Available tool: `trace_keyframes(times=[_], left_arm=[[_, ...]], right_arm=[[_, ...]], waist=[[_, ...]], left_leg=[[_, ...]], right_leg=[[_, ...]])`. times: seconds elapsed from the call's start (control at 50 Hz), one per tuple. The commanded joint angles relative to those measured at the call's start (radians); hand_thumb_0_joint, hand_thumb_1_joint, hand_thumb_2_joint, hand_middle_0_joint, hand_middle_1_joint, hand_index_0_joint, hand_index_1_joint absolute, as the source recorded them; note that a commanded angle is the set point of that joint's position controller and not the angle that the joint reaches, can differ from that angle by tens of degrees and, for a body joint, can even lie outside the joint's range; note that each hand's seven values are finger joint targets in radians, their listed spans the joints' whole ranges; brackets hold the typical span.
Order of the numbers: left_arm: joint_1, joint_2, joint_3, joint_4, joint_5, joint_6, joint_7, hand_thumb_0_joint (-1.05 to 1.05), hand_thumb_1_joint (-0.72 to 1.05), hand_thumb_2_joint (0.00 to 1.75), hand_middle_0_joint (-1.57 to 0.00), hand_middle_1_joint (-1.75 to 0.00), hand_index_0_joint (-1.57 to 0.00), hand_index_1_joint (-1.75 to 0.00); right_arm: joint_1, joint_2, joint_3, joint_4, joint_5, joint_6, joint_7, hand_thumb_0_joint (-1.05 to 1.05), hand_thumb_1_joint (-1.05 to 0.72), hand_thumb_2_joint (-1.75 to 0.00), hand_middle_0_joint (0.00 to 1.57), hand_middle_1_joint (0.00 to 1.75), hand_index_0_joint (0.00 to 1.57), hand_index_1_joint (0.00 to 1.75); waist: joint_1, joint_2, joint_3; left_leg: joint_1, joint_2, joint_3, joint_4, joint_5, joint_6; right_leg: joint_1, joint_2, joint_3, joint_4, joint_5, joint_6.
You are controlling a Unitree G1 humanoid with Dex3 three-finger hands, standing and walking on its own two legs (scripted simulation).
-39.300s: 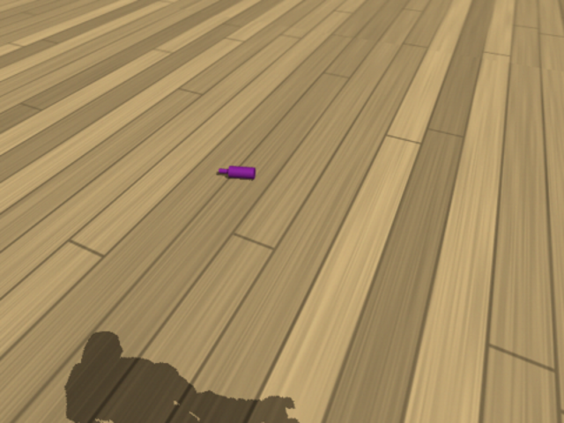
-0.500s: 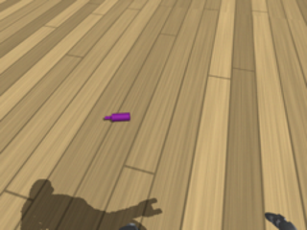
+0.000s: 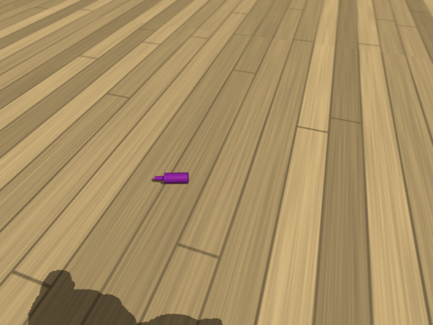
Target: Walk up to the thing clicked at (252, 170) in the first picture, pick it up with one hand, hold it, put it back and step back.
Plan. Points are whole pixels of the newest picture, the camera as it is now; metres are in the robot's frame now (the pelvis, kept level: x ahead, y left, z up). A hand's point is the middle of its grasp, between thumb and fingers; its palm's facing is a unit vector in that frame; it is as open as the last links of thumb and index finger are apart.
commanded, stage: step back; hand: left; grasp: from above
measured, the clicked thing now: (171, 178) +1.06 +0.29 -0.73
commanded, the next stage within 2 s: stand in 0.58 s
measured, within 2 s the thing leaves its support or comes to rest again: neither
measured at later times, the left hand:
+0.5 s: hand out of the picture +0.13 +0.27 -0.15, palm faces +0.06 -0.94 -0.34, open 7.4 cm
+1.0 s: hand out of the picture +0.12 +0.26 -0.14, palm faces +0.01 -0.95 -0.32, open 7.4 cm
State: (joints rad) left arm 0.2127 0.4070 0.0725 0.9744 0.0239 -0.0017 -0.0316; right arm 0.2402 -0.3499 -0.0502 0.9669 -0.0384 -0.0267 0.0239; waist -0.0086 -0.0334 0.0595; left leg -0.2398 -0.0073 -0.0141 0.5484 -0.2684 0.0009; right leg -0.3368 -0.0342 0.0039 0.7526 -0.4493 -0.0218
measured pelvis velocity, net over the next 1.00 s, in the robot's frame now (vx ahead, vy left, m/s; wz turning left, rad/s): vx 0.04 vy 0.01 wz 0.02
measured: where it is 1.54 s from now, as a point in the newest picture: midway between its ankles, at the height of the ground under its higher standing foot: outside the picture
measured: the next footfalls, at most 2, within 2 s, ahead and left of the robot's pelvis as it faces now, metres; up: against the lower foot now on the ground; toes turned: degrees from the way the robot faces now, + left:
right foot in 0.04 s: +0.08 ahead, -0.12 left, +0.00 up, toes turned -1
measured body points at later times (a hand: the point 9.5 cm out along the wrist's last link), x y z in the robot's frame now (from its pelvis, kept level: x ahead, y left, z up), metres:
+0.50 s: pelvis +0.05 +0.00 +0.01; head +0.07 +0.01 +0.45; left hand +0.13 +0.32 -0.12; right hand +0.15 -0.29 -0.12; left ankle +0.05 +0.13 -0.73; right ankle +0.04 -0.12 -0.73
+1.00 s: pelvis +0.04 +0.01 +0.02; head +0.04 +0.02 +0.47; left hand +0.12 +0.31 -0.12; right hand +0.15 -0.28 -0.11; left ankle +0.05 +0.13 -0.73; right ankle +0.04 -0.12 -0.73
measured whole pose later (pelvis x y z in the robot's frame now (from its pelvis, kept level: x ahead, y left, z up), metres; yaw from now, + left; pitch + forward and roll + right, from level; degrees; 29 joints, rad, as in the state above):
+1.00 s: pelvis +0.04 +0.01 +0.02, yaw +1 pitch -3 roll +0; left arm 0.08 0.35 0.00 1.14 0.01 -0.02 -0.01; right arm 0.05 -0.34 -0.01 1.13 -0.01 -0.01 0.01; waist 0.01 -0.01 0.06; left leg -0.11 0.01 0.02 0.32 -0.16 0.00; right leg -0.08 -0.04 -0.02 0.32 -0.19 0.03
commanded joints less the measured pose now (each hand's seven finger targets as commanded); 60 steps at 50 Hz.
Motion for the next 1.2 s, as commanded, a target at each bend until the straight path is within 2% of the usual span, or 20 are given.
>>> trace_keyframes(times=[0.0, 0.02, 0.04, 0.06, 0.08, 0.12, 0.2, 0.24, 0.26, 0.28, 0.3, 0.32, 0.4, 0.44, 0.54, 0.56, 0.76, 0.88, 1.1, 1.18], left_arm=[[0.068, 0.154, 0.048, -0.022, 0.007, -0.04, 0.031, 0.0, 0.9, 0.9, -0.2, -0.3, -0.2, -0.3], [0.08, 0.215, 0.065, -0.02, 0.022, -0.049, 0.04, 0.0, 0.9, 0.9, -0.2, -0.3, -0.2, -0.3], [0.01, 0.302, 0.074, -0.046, 0.02, -0.053, 0.044, 0.0, 0.9, 0.9, -0.2, -0.3, -0.2, -0.3], [-0.079, 0.306, 0.074, -0.077, 0.021, -0.052, 0.041, 0.0, 0.9, 0.9, -0.2, -0.3, -0.2, -0.3], [-0.101, 0.258, 0.065, -0.085, 0.012, -0.058, 0.042, 0.0, 0.9, 0.9, -0.2, -0.3, -0.2, -0.3], [-0.109, 0.228, 0.053, -0.075, 0.011, -0.064, 0.045, 0.0, 0.9, 0.9, -0.2, -0.3, -0.2, -0.3], [-0.13, 0.223, 0.044, -0.061, 0.004, -0.06, 0.041, 0.0, 0.9, 0.9, -0.2, -0.3, -0.2, -0.3], [-0.148, 0.212, 0.031, -0.059, -0.005, -0.046, 0.039, 0.0, 0.9, 0.9, -0.2, -0.3, -0.2, -0.3], [-0.136, 0.186, 0.023, -0.056, -0.009, -0.043, 0.041, 0.0, 0.9, 0.9, -0.2, -0.3, -0.2, -0.3], [-0.127, 0.163, 0.013, -0.059, -0.014, -0.042, 0.041, 0.0, 0.9, 0.9, -0.2, -0.3, -0.2, -0.3], [-0.124, 0.148, 0.008, -0.054, -0.027, -0.039, 0.041, 0.0, 0.9, 0.9, -0.2, -0.3, -0.2, -0.3], [-0.137, 0.154, 0.012, -0.032, -0.029, -0.036, 0.042, 0.0, 0.9, 0.9, -0.2, -0.3, -0.2, -0.3], [-0.145, 0.189, 0.011, 0.004, -0.019, -0.047, 0.045, 0.0, 0.9, 0.9, -0.2, -0.3, -0.2, -0.3], [-0.135, 0.187, 0.01, 0.02, -0.021, -0.047, 0.047, 0.0, 0.9, 0.9, -0.2, -0.3, -0.2, -0.3], [-0.175, 0.178, 0.005, 0.034, -0.018, -0.043, 0.05, 0.0, 0.9, 0.9, -0.2, -0.3, -0.2, -0.3], [-0.154, 0.132, -0.019, 0.058, -0.028, -0.038, 0.045, 0.0, 0.9, 0.9, -0.2, -0.3, -0.2, -0.3], [-0.183, 0.154, -0.029, 0.097, -0.016, -0.035, 0.038, 0.0, 0.9, 0.9, -0.2, -0.3, -0.2, -0.3], [-0.191, 0.157, -0.031, 0.099, -0.016, -0.04, 0.038, 0.0, 0.9, 0.9, -0.2, -0.3, -0.2, -0.3], [-0.156, 0.157, -0.037, 0.112, -0.012, -0.035, 0.033, 0.0, 0.9, 0.9, -0.2, -0.3, -0.2, -0.3], [-0.153, 0.162, -0.035, 0.108, -0.01, -0.034, 0.033, 0.0, 0.9, 0.9, -0.2, -0.3, -0.2, -0.3]], right_arm=[[-0.132, -0.205, -0.036, -0.086, 0.017, 0.003, -0.023, 0.0, -0.9, -0.9, 0.2, 0.3, 0.2, 0.3], [-0.1, -0.137, -0.014, -0.095, 0.025, 0.004, -0.027, 0.0, -0.9, -0.9, 0.2, 0.3, 0.2, 0.3], [-0.084, -0.141, -0.018, -0.087, 0.021, 0.012, -0.038, 0.0, -0.9, -0.9, 0.2, 0.3, 0.2, 0.3], [-0.067, -0.221, -0.043, -0.055, 0.02, 0.013, -0.043, 0.0, -0.9, -0.9, 0.2, 0.3, 0.2, 0.3], [-0.036, -0.229, -0.042, -0.034, 0.024, 0.009, -0.04, 0.0, -0.9, -0.9, 0.2, 0.3, 0.2, 0.3], [-0.032, -0.204, -0.034, -0.008, 0.023, 0.006, -0.036, 0.0, -0.9, -0.9, 0.2, 0.3, 0.2, 0.3], [-0.031, -0.187, -0.029, 0.012, 0.016, -0.002, -0.031, 0.0, -0.9, -0.9, 0.2, 0.3, 0.2, 0.3], [-0.017, -0.175, -0.032, 0.032, 0.01, -0.008, -0.032, 0.0, -0.9, -0.9, 0.2, 0.3, 0.2, 0.3], [-0.028, -0.184, -0.037, 0.035, 0.006, -0.012, -0.035, 0.0, -0.9, -0.9, 0.2, 0.3, 0.2, 0.3], [-0.035, -0.213, -0.043, 0.032, 0.001, -0.016, -0.038, 0.0, -0.9, -0.9, 0.2, 0.3, 0.2, 0.3], [-0.093, -0.246, -0.04, 0.018, 0.007, -0.019, -0.038, 0.0, -0.9, -0.9, 0.2, 0.3, 0.2, 0.3], [-0.14, -0.263, -0.037, 0.016, 0.017, -0.016, -0.032, 0.0, -0.9, -0.9, 0.2, 0.3, 0.2, 0.3], [-0.176, -0.216, -0.018, 0.043, 0.019, -0.009, -0.034, 0.0, -0.9, -0.9, 0.2, 0.3, 0.2, 0.3], [-0.185, -0.214, -0.019, 0.056, 0.022, -0.009, -0.035, 0.0, -0.9, -0.9, 0.2, 0.3, 0.2, 0.3], [-0.207, -0.205, -0.02, 0.07, 0.025, -0.003, -0.036, 0.0, -0.9, -0.9, 0.2, 0.3, 0.2, 0.3], [-0.205, -0.209, -0.008, 0.071, 0.03, -0.01, -0.036, 0.0, -0.9, -0.9, 0.2, 0.3, 0.2, 0.3], [-0.258, -0.198, -0.001, 0.085, 0.033, -0.011, -0.03, 0.0, -0.9, -0.9, 0.2, 0.3, 0.2, 0.3], [-0.256, -0.198, 0.001, 0.095, 0.031, -0.014, -0.028, 0.0, -0.9, -0.9, 0.2, 0.3, 0.2, 0.3], [-0.229, -0.21, 0.003, 0.118, 0.029, -0.007, -0.022, 0.0, -0.9, -0.9, 0.2, 0.3, 0.2, 0.3], [-0.219, -0.209, 0.003, 0.117, 0.026, -0.005, -0.02, 0.0, -0.9, -0.9, 0.2, 0.3, 0.2, 0.3]], waist=[[0.082, 0.122, -0.037], [0.086, -0.075, -0.043], [0.067, -0.163, -0.02], [0.039, -0.088, 0.035], [0.024, -0.025, 0.044], [0.027, -0.048, 0.014], [0.025, -0.126, -0.038], [-0.004, -0.105, -0.054], [0.0, -0.067, -0.073], [0.007, -0.002, -0.113], [0.032, 0.069, -0.138], [0.038, 0.102, -0.111], [0.03, 0.088, -0.091], [0.028, 0.089, -0.137], [0.017, 0.06, -0.144], [0.019, 0.066, -0.148], [0.014, 0.048, -0.102], [0.011, 0.048, -0.123], [0.014, 0.047, -0.043], [0.013, 0.038, -0.048]], left_leg=[[-0.238, 0.122, -0.125, -0.038, -0.154, 0.076], [-0.331, 0.026, -0.075, 0.159, -0.142, 0.023], [-0.321, -0.03, -0.079, 0.262, -0.292, -0.002], [-0.225, 0.015, -0.119, 0.343, -0.301, -0.009], [-0.219, 0.028, -0.129, 0.332, -0.256, -0.007], [-0.201, 0.025, -0.116, 0.297, -0.205, 0.001], [-0.078, 0.023, -0.007, 0.109, -0.153, -0.006], [0.045, 0.003, 0.031, -0.077, 0.021, -0.001], [0.084, 0.026, -0.002, -0.122, 0.14, 0.013], [0.129, 0.106, -0.089, -0.112, 0.293, 0.036], [0.062, 0.19, -0.197, -0.117, 0.27, 0.084], [-0.03, 0.21, -0.212, -0.126, 0.199, 0.119], [-0.024, 0.121, -0.1, -0.103, 0.251, 0.037], [0.044, 0.121, -0.082, -0.087, 0.347, 0.039], [0.079, 0.129, -0.066, -0.103, 0.392, 0.042], [0.143, 0.146, -0.096, -0.144, 0.473, 0.041], [0.173, 0.142, -0.078, -0.243, 0.343, 0.017], [0.189, 0.145, -0.067, -0.256, 0.35, 0.012], [0.118, 0.13, -0.082, -0.308, 0.078, 0.008], [0.107, 0.13, -0.087, -0.308, 0.065, 0.009]], right_leg=[[0.306, 0.039, -0.025, -0.333, 0.183, -0.002], [0.34, -0.118, 0.25, -0.442, 0.072, -0.036], [0.171, -0.324, 0.511, -0.555, -0.183, -0.136], [0.029, -0.378, 0.541, -0.542, -0.212, -0.215], [0.061, -0.33, 0.453, -0.496, -0.094, -0.207], [0.098, -0.261, 0.311, -0.452, 0.09, -0.156], [0.117, -0.224, 0.167, -0.362, 0.411, -0.131], [0.074, -0.186, 0.106, -0.283, 0.472, -0.099], [0.091, -0.152, 0.07, -0.232, 0.538, -0.062], [0.071, -0.112, 0.042, -0.187, 0.5, -0.029], [0.108, -0.042, 0.007, -0.19, 0.303, 0.005], [0.174, -0.02, 0.008, -0.21, 0.145, 0.006], [0.238, -0.086, 0.055, -0.305, 0.37, -0.021], [0.248, -0.096, 0.04, -0.301, 0.469, -0.021], [0.259, -0.091, 0.023, -0.319, 0.491, -0.009], [0.243, -0.09, 0.035, -0.338, 0.545, -0.001], [0.254, -0.096, 0.041, -0.454, 0.428, 0.016], [0.272, -0.108, 0.048, -0.467, 0.448, 0.014], [0.199, -0.1, 0.056, -0.515, 0.222, 0.012], [0.191, -0.099, 0.057, -0.506, 0.205, 0.009]])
